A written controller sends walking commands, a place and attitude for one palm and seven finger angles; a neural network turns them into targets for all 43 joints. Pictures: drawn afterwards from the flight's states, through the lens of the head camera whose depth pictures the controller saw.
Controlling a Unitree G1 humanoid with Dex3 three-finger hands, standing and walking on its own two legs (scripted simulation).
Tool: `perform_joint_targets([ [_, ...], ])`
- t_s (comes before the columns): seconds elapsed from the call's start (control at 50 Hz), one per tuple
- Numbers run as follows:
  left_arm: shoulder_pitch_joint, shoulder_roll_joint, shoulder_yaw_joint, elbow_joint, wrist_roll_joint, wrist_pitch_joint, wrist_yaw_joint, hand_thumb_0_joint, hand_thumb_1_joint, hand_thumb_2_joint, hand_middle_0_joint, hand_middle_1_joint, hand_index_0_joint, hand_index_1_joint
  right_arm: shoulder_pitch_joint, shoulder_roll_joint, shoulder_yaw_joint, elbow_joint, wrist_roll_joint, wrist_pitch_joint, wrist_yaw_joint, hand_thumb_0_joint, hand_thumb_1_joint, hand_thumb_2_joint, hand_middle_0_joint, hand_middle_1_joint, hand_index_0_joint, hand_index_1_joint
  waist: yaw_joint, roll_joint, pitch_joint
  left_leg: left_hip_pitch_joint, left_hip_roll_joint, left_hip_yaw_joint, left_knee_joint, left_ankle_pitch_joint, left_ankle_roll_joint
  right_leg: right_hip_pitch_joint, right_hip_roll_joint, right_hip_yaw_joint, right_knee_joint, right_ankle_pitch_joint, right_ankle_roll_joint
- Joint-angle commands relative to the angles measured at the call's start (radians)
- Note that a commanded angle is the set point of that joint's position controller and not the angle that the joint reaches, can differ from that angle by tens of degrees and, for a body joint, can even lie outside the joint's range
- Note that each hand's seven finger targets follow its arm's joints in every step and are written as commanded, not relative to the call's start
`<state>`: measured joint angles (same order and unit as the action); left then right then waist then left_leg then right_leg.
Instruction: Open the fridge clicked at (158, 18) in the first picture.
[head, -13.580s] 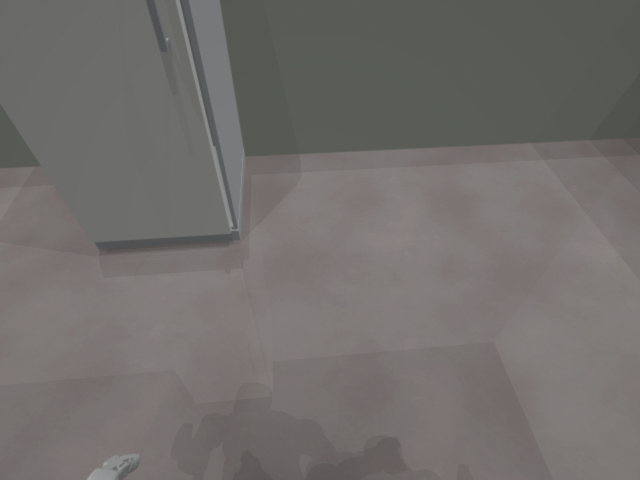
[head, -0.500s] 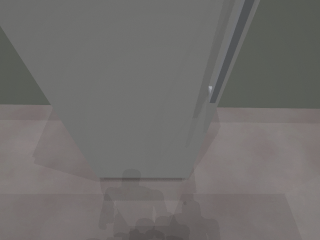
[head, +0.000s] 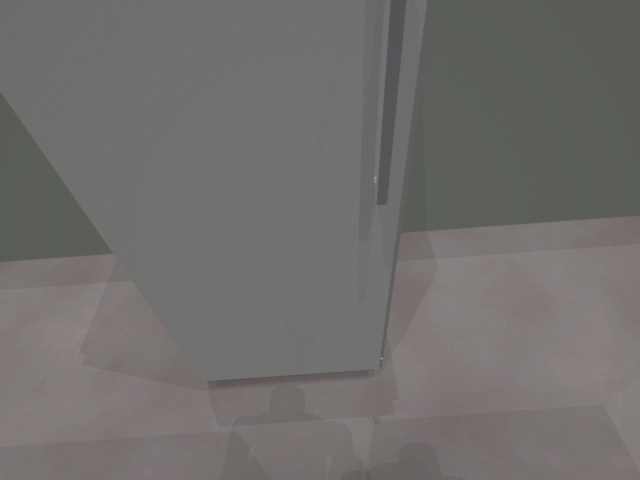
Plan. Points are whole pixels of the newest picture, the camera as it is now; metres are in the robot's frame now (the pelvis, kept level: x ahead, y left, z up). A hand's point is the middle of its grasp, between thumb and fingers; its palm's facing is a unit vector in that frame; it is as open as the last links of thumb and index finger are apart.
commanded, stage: come to a stop and stand still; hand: right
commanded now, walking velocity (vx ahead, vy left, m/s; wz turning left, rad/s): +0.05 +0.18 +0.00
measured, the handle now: (389, 60) +0.53 -0.07 +0.27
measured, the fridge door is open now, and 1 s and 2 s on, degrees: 0 0 0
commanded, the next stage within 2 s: look again from close up in 0.74 s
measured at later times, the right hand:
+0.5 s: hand out of the picture +0.06 -0.15 -0.17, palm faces -0.01 +0.97 -0.24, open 7.3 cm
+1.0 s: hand out of the picture +0.02 -0.13 -0.17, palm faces +0.03 +0.98 -0.21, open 7.4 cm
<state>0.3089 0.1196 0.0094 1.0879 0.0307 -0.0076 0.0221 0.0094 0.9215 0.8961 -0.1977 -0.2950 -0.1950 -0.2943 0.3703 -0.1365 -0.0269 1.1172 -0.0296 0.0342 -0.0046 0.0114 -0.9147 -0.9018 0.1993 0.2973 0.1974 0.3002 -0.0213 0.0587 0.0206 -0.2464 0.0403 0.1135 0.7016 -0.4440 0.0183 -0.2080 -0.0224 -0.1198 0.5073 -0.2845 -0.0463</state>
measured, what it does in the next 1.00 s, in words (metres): steps on the spot: left foot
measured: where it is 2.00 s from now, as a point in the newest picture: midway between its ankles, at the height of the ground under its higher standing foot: outside the picture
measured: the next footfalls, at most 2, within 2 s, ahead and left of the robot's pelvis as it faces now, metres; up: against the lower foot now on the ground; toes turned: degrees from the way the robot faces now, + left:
left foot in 0.26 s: +0.04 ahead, +0.15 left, +0.00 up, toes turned +4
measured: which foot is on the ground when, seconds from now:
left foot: up 0.00-0.24, down 0.26-1.00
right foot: down 0.00-1.00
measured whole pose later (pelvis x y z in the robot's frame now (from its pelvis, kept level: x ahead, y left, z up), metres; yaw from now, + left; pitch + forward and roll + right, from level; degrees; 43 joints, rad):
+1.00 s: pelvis +0.02 +0.05 +0.00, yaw -1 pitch -1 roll +0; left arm 0.23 0.18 -0.01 1.10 0.02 -0.01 0.02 0.01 0.91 0.90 -0.20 -0.30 -0.19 -0.29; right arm 0.29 -0.16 0.01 1.10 -0.01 -0.02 -0.03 0.01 -0.91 -0.90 0.20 0.30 0.20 0.30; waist 0.00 -0.01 0.04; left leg -0.16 0.01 0.09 0.48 -0.30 0.03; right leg -0.16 -0.06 -0.08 0.46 -0.28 0.03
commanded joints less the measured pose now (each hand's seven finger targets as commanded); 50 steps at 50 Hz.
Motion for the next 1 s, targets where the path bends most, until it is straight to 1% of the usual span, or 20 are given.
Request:
perform_joint_targets([
  [0.0, 0.09, 0.12, 0.02, -0.003, -0.004, -0.029, 0.023, 0.0, 0.9, 0.9, -0.2, -0.3, -0.2, -0.3, -0.027, -0.02, -0.007, -0.06, -0.004, -0.036, 0.004, 0.0, -0.9, -0.9, 0.2, 0.3, 0.2, 0.3, 0.031, -0.128, 0.091, -0.192, 0.038, -0.07, 0.163, 0.014, -0.006, 0.004, -0.285, 0.326, -0.351, -0.043, -0.114],
  [0.04, 0.102, 0.13, 0.023, 0.006, -0.003, -0.031, 0.025, 0.0, 0.9, 0.9, -0.2, -0.3, -0.2, -0.3, -0.03, -0.004, -0.005, -0.057, -0.001, -0.032, 0.003, 0.0, -0.9, -0.9, 0.2, 0.3, 0.2, 0.3, 0.033, -0.109, 0.051, -0.174, 0.036, -0.07, 0.135, 0.03, -0.02, 0.03, -0.274, 0.285, -0.326, 0.059, -0.112],
  [0.12, 0.128, 0.127, 0.031, 0.029, 0.002, -0.025, 0.03, 0.0, 0.9, 0.9, -0.2, -0.3, -0.2, -0.3, -0.07, 0.003, -0.006, -0.069, 0.003, -0.027, -0.002, 0.0, -0.9, -0.9, 0.2, 0.3, 0.2, 0.3, 0.05, -0.149, 0.014, -0.118, 0.022, -0.053, -0.011, 0.013, -0.033, 0.055, -0.261, 0.251, -0.268, 0.216, -0.108],
  [0.16, 0.13, 0.125, 0.033, 0.041, 0.0, -0.022, 0.031, 0.0, 0.9, 0.9, -0.2, -0.3, -0.2, -0.3, -0.054, -0.001, -0.009, -0.06, 0.008, -0.028, -0.006, 0.0, -0.9, -0.9, 0.2, 0.3, 0.2, 0.3, 0.037, -0.164, -0.009, -0.058, 0.014, -0.045, -0.121, 0.064, -0.038, 0.054, -0.248, 0.236, -0.217, 0.3, -0.095],
  [0.2, 0.118, 0.103, 0.031, 0.047, -0.008, -0.021, 0.03, 0.0, 0.9, 0.9, -0.2, -0.3, -0.2, -0.3, -0.007, -0.018, -0.012, -0.039, 0.009, -0.038, -0.012, 0.0, -0.9, -0.9, 0.2, 0.3, 0.2, 0.3, 0.005, -0.111, -0.026, 0.084, 0.018, -0.049, -0.316, 0.257, -0.038, -0.008, -0.193, 0.183, -0.127, 0.313, -0.041],
  [0.24, 0.114, 0.032, 0.016, 0.044, -0.019, -0.024, 0.021, 0.0, 0.9, 0.9, -0.2, -0.3, -0.2, -0.3, 0.026, -0.065, -0.011, -0.008, 0.014, -0.052, -0.026, 0.0, -0.9, -0.9, 0.2, 0.3, 0.2, 0.3, 0.003, 0.005, -0.029, 0.221, 0.129, -0.138, -0.328, 0.434, -0.009, -0.13, -0.11, 0.083, -0.082, 0.135, 0.034],
  [0.26, -0.05, 0.125, 0.027, -0.042, -0.029, -0.028, 0.011, 0.0, 0.9, 0.9, -0.2, -0.3, -0.2, -0.3, 0.07, -0.128, 0.009, 0.013, 0.006, -0.036, -0.066, 0.0, -0.9, -0.9, 0.2, 0.3, 0.2, 0.3, -0.031, -0.035, 0.067, 0.005, 0.12, -0.188, -0.321, 0.567, 0.006, -0.08, -0.077, 0.058, 0.051, 0.058, 0.059],
  [0.28, 0.016, 0.069, 0.019, -0.069, -0.016, -0.004, -0.005, 0.0, 0.9, 0.9, -0.2, -0.3, -0.2, -0.3, -0.036, -0.173, 0.015, -0.053, 0.006, -0.049, -0.048, 0.0, -0.9, -0.9, 0.2, 0.3, 0.2, 0.3, 0.036, -0.04, 0.044, -0.087, 0.141, -0.181, -0.4, -0.022, 0.034, -0.081, -0.023, 0.039, 0.073, -0.111, 0.06],
  [0.3, 0.028, 0.048, 0.017, -0.038, 0.004, 0.003, -0.015, 0.0, 0.9, 0.9, -0.2, -0.3, -0.2, -0.3, -0.069, -0.154, -0.001, -0.061, 0.005, -0.066, -0.041, 0.0, -0.9, -0.9, 0.2, 0.3, 0.2, 0.3, 0.043, 0.002, 0.026, -0.132, 0.14, -0.205, -0.396, 0.006, 0.06, -0.036, -0.013, 0.045, 0.112, -0.036, 0.05],
  [0.32, 0.081, 0.048, 0.014, -0.024, 0.0, -0.001, -0.017, 0.0, 0.9, 0.9, -0.2, -0.3, -0.2, -0.3, -0.078, -0.143, 0.008, -0.064, 0.012, -0.08, -0.042, 0.0, -0.9, -0.9, 0.2, 0.3, 0.2, 0.3, 0.074, 0.0, 0.007, -0.112, 0.127, -0.198, -0.38, 0.082, 0.067, -0.017, -0.04, 0.068, 0.081, 0.023, 0.046],
  [0.34, 0.115, 0.053, 0.011, -0.023, -0.002, -0.007, -0.015, 0.0, 0.9, 0.9, -0.2, -0.3, -0.2, -0.3, -0.086, -0.125, 0.013, -0.069, 0.015, -0.084, -0.042, 0.0, -0.9, -0.9, 0.2, 0.3, 0.2, 0.3, 0.076, -0.026, 0.012, -0.095, 0.105, -0.174, -0.343, 0.143, 0.06, -0.012, -0.052, 0.086, 0.042, 0.081, 0.039],
  [0.4, 0.114, 0.077, 0.006, -0.014, -0.008, -0.031, -0.003, 0.0, 0.9, 0.9, -0.2, -0.3, -0.2, -0.3, -0.054, -0.104, 0.015, -0.06, 0.017, -0.089, -0.042, 0.0, -0.9, -0.9, 0.2, 0.3, 0.2, 0.3, 0.047, -0.15, -0.042, 0.042, 0.062, -0.114, -0.216, 0.437, 0.036, -0.019, -0.103, 0.121, -0.008, 0.331, 0.02],
  [0.46, 0.084, 0.099, 0.005, -0.033, -0.012, -0.028, 0.007, 0.0, 0.9, 0.9, -0.2, -0.3, -0.2, -0.3, -0.044, -0.118, 0.013, -0.059, 0.019, -0.088, -0.041, 0.0, -0.9, -0.9, 0.2, 0.3, 0.2, 0.3, 0.04, -0.049, -0.042, 0.075, 0.077, -0.12, -0.209, 0.582, 0.031, -0.011, -0.091, 0.1, -0.008, 0.301, 0.03],
  [0.5, 0.061, 0.093, 0.003, -0.036, -0.012, -0.025, 0.008, 0.0, 0.9, 0.9, -0.2, -0.3, -0.2, -0.3, -0.046, -0.119, 0.016, -0.057, 0.017, -0.087, -0.041, 0.0, -0.9, -0.9, 0.2, 0.3, 0.2, 0.3, 0.039, -0.009, 0.001, 0.064, 0.087, -0.126, -0.227, 0.62, 0.027, -0.016, -0.082, 0.094, -0.029, 0.242, 0.033],
  [0.58, 0.034, 0.117, 0.002, -0.038, -0.012, -0.017, 0.006, 0.0, 0.9, 0.9, -0.2, -0.3, -0.2, -0.3, -0.063, -0.133, 0.014, -0.072, 0.017, -0.077, -0.04, 0.0, -0.9, -0.9, 0.2, 0.3, 0.2, 0.3, 0.038, 0.001, 0.049, 0.037, 0.085, -0.129, -0.26, 0.495, 0.022, -0.007, -0.08, 0.097, -0.071, 0.181, 0.034],
  [0.68, -0.002, 0.131, 0.001, -0.041, -0.01, -0.013, 0.003, 0.0, 0.9, 0.9, -0.2, -0.3, -0.2, -0.3, -0.064, -0.153, 0.01, -0.08, 0.016, -0.075, -0.037, 0.0, -0.9, -0.9, 0.2, 0.3, 0.2, 0.3, 0.033, -0.018, 0.044, 0.037, 0.088, -0.146, -0.298, 0.423, 0.023, 0.014, -0.075, 0.091, -0.086, 0.151, 0.035],
  [0.72, -0.009, 0.137, -0.001, -0.041, -0.011, -0.015, 0.003, 0.0, 0.9, 0.9, -0.2, -0.3, -0.2, -0.3, -0.059, -0.16, 0.009, -0.083, 0.015, -0.076, -0.035, 0.0, -0.9, -0.9, 0.2, 0.3, 0.2, 0.3, 0.03, -0.05, 0.025, 0.055, 0.087, -0.145, -0.298, 0.446, 0.023, 0.025, -0.077, 0.09, -0.088, 0.169, 0.035],
  [0.82, -0.026, 0.147, 0.0, -0.033, -0.014, -0.02, 0.005, 0.0, 0.9, 0.9, -0.2, -0.3, -0.2, -0.3, -0.047, -0.169, 0.006, -0.074, 0.015, -0.079, -0.035, 0.0, -0.9, -0.9, 0.2, 0.3, 0.2, 0.3, 0.023, -0.044, -0.023, 0.105, 0.093, -0.14, -0.29, 0.561, 0.023, 0.048, -0.083, 0.083, -0.082, 0.22, 0.037],
  [0.9, -0.03, 0.142, 0.0, -0.022, -0.017, -0.018, 0.007, 0.0, 0.9, 0.9, -0.2, -0.3, -0.2, -0.3, -0.042, -0.169, 0.007, -0.065, 0.014, -0.078, -0.035, 0.0, -0.9, -0.9, 0.2, 0.3, 0.2, 0.3, 0.023, -0.016, 0.0, 0.102, 0.092, -0.138, -0.304, 0.559, 0.023, 0.044, -0.084, 0.083, -0.092, 0.2, 0.038],
  [0.98, -0.032, 0.148, 0.0, -0.01, -0.016, -0.017, 0.007, 0.0, 0.9, 0.9, -0.2, -0.3, -0.2, -0.3, -0.047, -0.169, 0.008, -0.056, 0.016, -0.073, -0.033, 0.0, -0.9, -0.9, 0.2, 0.3, 0.2, 0.3, 0.022, -0.051, 0.017, 0.081, 0.087, -0.139, -0.316, 0.466, 0.024, 0.041, -0.088, 0.089, -0.109, 0.182, 0.037],
])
